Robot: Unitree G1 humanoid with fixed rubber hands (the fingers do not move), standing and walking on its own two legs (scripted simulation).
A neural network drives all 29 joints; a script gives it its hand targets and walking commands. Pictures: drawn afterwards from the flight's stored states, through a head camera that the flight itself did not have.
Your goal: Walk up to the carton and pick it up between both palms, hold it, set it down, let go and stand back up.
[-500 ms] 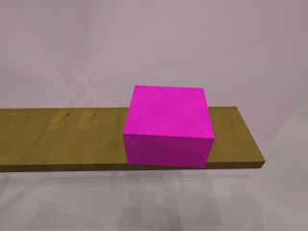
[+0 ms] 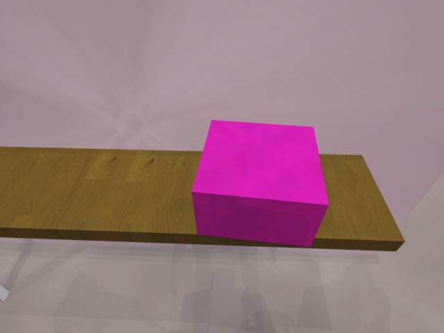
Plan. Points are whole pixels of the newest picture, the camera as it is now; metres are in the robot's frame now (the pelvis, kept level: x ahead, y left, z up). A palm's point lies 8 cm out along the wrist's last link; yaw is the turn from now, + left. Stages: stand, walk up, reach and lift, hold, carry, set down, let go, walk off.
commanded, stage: stand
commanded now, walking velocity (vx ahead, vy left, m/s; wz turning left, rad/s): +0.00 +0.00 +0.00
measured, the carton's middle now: (257, 178) +0.50 -0.02 -0.03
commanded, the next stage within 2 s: none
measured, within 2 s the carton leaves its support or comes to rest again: neither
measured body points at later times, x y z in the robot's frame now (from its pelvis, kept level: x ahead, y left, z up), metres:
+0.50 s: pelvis +0.07 -0.03 -0.01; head +0.09 -0.04 +0.44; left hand +0.16 +0.23 -0.13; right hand +0.12 -0.29 -0.15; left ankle +0.05 +0.11 -0.73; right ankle +0.12 -0.16 -0.73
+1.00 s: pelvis +0.08 -0.03 +0.00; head +0.10 -0.03 +0.45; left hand +0.17 +0.23 -0.12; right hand +0.15 -0.29 -0.13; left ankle +0.05 +0.11 -0.73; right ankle +0.12 -0.16 -0.73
